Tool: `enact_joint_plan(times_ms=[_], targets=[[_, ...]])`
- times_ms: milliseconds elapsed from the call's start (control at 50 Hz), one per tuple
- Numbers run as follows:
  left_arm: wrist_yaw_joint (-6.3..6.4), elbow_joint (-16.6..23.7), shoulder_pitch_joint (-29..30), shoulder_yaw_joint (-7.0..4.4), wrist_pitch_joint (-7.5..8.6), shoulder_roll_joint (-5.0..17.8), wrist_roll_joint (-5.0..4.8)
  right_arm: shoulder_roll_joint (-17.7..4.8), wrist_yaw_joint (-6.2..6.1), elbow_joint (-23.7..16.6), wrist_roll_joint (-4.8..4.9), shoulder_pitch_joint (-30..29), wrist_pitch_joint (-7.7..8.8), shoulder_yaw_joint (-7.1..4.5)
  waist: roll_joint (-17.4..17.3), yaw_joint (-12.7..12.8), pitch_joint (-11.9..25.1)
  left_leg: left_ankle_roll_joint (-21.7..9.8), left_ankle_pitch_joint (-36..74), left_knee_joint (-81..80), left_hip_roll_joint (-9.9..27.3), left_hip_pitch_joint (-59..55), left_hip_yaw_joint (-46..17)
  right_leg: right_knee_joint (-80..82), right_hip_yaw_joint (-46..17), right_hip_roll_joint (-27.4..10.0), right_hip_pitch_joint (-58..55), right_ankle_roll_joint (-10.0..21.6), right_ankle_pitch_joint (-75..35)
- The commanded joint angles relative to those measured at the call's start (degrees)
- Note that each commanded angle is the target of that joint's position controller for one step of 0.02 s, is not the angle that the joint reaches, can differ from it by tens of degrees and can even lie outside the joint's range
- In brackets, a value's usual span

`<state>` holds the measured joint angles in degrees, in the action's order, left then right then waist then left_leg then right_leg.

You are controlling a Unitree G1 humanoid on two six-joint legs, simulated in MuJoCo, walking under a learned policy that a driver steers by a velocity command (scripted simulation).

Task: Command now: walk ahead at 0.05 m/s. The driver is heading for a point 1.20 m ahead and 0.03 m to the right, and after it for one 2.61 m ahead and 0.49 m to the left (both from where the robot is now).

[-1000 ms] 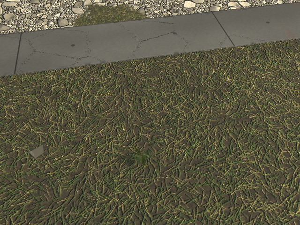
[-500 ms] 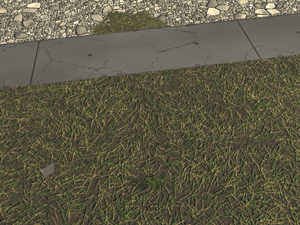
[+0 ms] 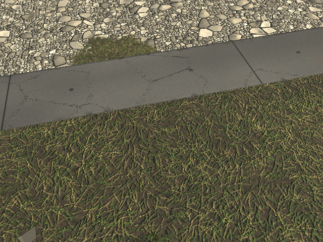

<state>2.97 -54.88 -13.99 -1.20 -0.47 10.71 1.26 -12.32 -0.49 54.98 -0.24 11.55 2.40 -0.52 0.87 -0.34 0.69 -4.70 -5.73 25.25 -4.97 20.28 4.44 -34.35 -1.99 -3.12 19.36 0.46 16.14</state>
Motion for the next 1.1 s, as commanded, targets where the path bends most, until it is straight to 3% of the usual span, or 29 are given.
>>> enact_joint_plan(times_ms=[20,80,140,240,260,280,320,360,380,420,460,520,560,580,600,620,640,660,700,740,780,840,880,960,1020,1040,1060,1080,1100], targets=[[0.19,-1.29,-7.61,-1.87,-0.17,8.28,0.06,-6.53,-0.86,-2.27,0.99,0.96,-0.22,-1.6,2.93,0.06,-5.87,0.42,-26.21,-11.26,7.92,8.18,-10.25,10.89,-2.29,-2.16,-4.23,4.34,8.2],[0.01,-2.05,-3.63,-1.59,1.86,5.18,-0.34,-4.84,-1.78,-1.21,-0.11,1.59,-0.79,-1.56,8.42,-1.58,-4.9,1.36,-13.55,-3.32,5.65,-6.54,-6.15,18.01,-3.66,-1.78,7.11,2.65,16.7],[-0.04,-2.38,-3.19,-1.72,3.08,4.35,-0.95,-4.31,-1.68,0.23,-0.74,2.64,-1.05,-1.54,3.99,-1.59,-3.52,0.67,-11.26,-3.16,6.12,-7.61,-6.32,16.14,-2.58,-0.95,4.76,1.48,11.35],[0.01,-3.97,-6.85,-1.71,3.21,3.95,-1.11,-3.89,-1.34,1.01,-0.02,0.82,-0.65,-1.42,-0.57,0.48,-2.33,-0.04,-9.89,-3.96,6.71,-4.91,-7.14,12.27,-0.55,0.24,-1.91,1.72,1.29],[0.04,-4.65,-9.14,-2.23,3.17,5.23,-1.44,-5.16,-1.38,1.9,0.45,2.44,-0.62,-1.88,-0.52,0.96,0.35,-0.79,-19.48,-1.98,5.22,-5.3,-5.74,11.33,0.15,1.11,-3.0,2.86,10.28],[-0.06,-4.53,-10.3,-2.84,3.25,6.95,-1.96,-6.42,-1.26,2.01,1.19,3.05,-0.43,-2.44,-0.49,1.2,-1.09,-1.75,-30.56,-1.06,5.28,-2.57,-6.24,11.55,-1.45,0.33,-1.68,4.74,20.84],[-0.39,-4.3,-13.65,-3.55,4.52,8.56,-3.04,-6.33,-0.63,-0.24,2.21,-0.86,1.13,-2.56,0.2,3.35,-5.5,-2.38,-34.9,0.72,7.35,7.08,-8.59,17.2,-10.67,-6.07,-3.33,9.54,31.6],[-0.45,-4.8,-13.88,-4.77,6.13,11.55,-3.28,-2.85,0.44,-3.18,3.0,-7.24,3.41,-1.93,9.56,4.15,-7.46,-1.01,-14.16,11.86,6.2,18.29,-3.54,27.09,-24.69,-17.23,-14.46,13.85,26.8],[-0.56,-4.44,-13.57,-4.77,6.61,10.42,-2.76,-4.13,0.91,-3.45,2.66,-8.13,4.04,-2.23,8.38,4.32,-6.78,-1.52,-13.24,18.48,8.18,22.12,-5.69,27.85,-27.65,-20.09,-17.38,14.49,23.16],[-1.1,-2.91,-12.71,-4.23,7.37,8.14,-2.66,-4.76,1.31,-3.4,2.83,-6.99,4.57,-2.62,4.6,3.01,-4.67,-2.07,-14.25,23.73,10.01,26.82,-6.9,27.16,-24.11,-18.39,-22.23,12.33,19.26],[-1.53,-1.57,-10.52,-4.31,6.93,8.75,-3.51,-3.83,1.66,-3.79,2.66,-7.91,4.97,-2.23,5.46,2.43,-5.03,-1.18,-13.14,15.95,9.96,19.91,-4.43,27.59,-16.32,-14.61,-17.98,9.42,15.06],[-2.14,-0.64,-9.26,-4.72,6.15,10.61,-3.45,-2.92,2.22,-2.49,2.32,-5.96,4.74,-2.01,6.78,0.85,-6.06,1.07,-9.64,8.99,6.07,3.56,2.22,25.45,-7.76,-10.13,-6.02,8.88,13.59],[-2.4,-0.16,-8.71,-4.69,6.12,11.01,-3.62,-4.16,1.81,0.08,2.4,0.77,4.09,-2.82,5.78,-2.5,-5.2,1.3,-8.4,7.52,3.33,-9.92,5.13,20.18,-4.61,-8.47,2.21,8.63,11.33],[-2.54,0.58,-6.66,-4.24,6.49,10.43,-3.12,-6.31,1.24,2.23,2.7,8.48,3.82,-4.02,5.32,-6.71,-2.42,0.47,-8.93,7.66,2.59,-19.99,4.91,13.04,-2.58,-7.2,6.53,7.72,2.11],[-2.83,2.42,-1.75,-3.45,7.0,8.18,-2.24,-11.25,0.72,5.19,2.71,21.0,3.89,-6.07,-2.12,-13.66,2.1,-2.52,-15.07,3.66,9.54,-33.5,-6.01,-8.54,2.5,-3.62,15.61,4.84,-8.81],[-2.74,6.24,-0.48,-1.7,8.48,0.67,-1.97,-18.2,0.8,5.54,1.46,27.18,4.3,-6.93,-21.12,-12.87,6.59,-9.91,-34.47,-8.34,24.58,-42.22,-37.74,-33.85,3.35,3.7,31.92,2.55,9.13],[-2.74,7.58,1.1,-1.73,9.92,2.3,-4.48,-12.79,1.43,4.57,0.8,22.78,5.4,-5.07,-15.7,-10.36,5.58,-13.46,-45.29,-14.63,29.2,-39.81,-53.16,-46.0,-5.23,2.96,41.84,4.67,8.87],[-3.26,9.45,4.67,-1.69,10.55,4.43,-5.83,-9.07,1.89,3.11,0.64,17.13,5.9,-3.69,-10.01,-7.99,-0.15,-11.85,-42.46,-13.69,29.02,-36.99,-47.15,-49.86,-5.05,-1.12,48.8,6.72,4.43],[-3.48,9.17,4.16,-1.57,10.15,4.75,-3.09,-6.11,2.92,1.7,0.36,10.78,5.25,-2.35,-2.94,-3.68,-2.12,-8.63,-29.44,-13.71,23.25,-26.1,-32.39,-45.33,-3.28,-5.79,42.72,6.84,-4.58],[-4.15,8.95,2.4,-1.45,8.49,3.86,-2.63,-3.1,3.03,1.72,-0.23,9.42,4.48,-1.11,-3.94,-0.69,-4.58,-6.65,-21.65,-14.88,18.78,-16.99,-23.09,-42.05,-2.12,-7.73,37.73,5.83,-8.57],[-3.98,10.06,3.59,-1.24,7.03,3.98,-2.47,-4.63,2.21,2.04,-0.14,9.8,4.43,-1.09,-3.87,0.69,-7.3,-7.69,-17.13,-18.53,18.19,-12.23,-20.02,-38.06,-1.29,-7.82,38.05,3.57,-12.18],[-4.03,13.85,13.43,-0.98,7.26,4.8,-1.8,-5.06,0.71,2.07,0.28,12.37,4.85,-0.8,-1.5,-1.28,-9.97,-6.34,-3.33,-22.13,14.93,-8.45,-10.94,-21.16,2.86,-5.38,33.2,2.03,-22.26],[-4.92,16.02,18.98,-0.3,7.94,3.13,-2.55,-5.87,-0.02,2.63,0.77,16.41,5.25,-0.74,-2.46,-2.98,-10.1,-5.72,1.11,-25.34,14.76,-8.93,-8.4,-11.32,4.92,-3.44,26.5,2.61,-28.74],[-7.16,19.17,26.0,-0.37,8.58,3.98,-3.69,-6.67,-0.47,3.1,1.26,21.2,4.42,-0.76,-2.94,-3.56,-11.27,-4.48,13.36,-23.97,16.25,-22.08,-3.94,2.92,6.58,0.43,22.71,4.2,-28.23],[-7.47,20.89,23.5,-1.8,8.35,7.71,-4.13,-9.97,-0.61,3.15,-0.84,22.26,3.32,-1.78,-10.19,0.94,-4.87,-3.24,53.4,-11.35,19.14,-32.91,-3.36,3.13,9.81,6.34,14.2,6.62,-18.13],[-6.91,19.54,15.94,-3.04,7.74,10.57,-4.47,-11.08,-0.69,3.28,-1.87,21.81,2.49,-2.2,-13.44,5.59,0.15,-3.01,65.32,-1.23,20.06,-34.15,-3.46,1.52,9.94,7.82,6.02,8.15,-13.72],[-5.96,15.63,1.61,-4.44,6.87,13.36,-4.79,-12.15,-0.71,2.54,-2.24,18.27,1.62,-2.53,-14.7,13.26,6.89,-1.9,69.26,14.82,19.32,-28.24,-1.8,2.0,9.01,7.24,-10.52,9.98,-13.39],[-4.76,11.83,-12.43,-5.27,5.9,17.22,-3.8,-9.21,-0.65,0.0,-2.63,16.42,1.87,-1.64,-9.07,16.83,16.87,-1.6,48.84,35.47,16.45,-8.27,-3.34,-4.09,-5.51,-3.97,-35.79,12.07,-2.42],[-5.34,10.61,-14.96,-5.79,6.69,19.01,-2.81,1.73,0.99,-0.08,0.17,25.18,4.25,0.9,15.99,8.79,29.41,1.6,-9.36,60.46,2.25,14.3,-9.48,8.83,-42.11,-18.98,-55.19,23.34,28.02]])
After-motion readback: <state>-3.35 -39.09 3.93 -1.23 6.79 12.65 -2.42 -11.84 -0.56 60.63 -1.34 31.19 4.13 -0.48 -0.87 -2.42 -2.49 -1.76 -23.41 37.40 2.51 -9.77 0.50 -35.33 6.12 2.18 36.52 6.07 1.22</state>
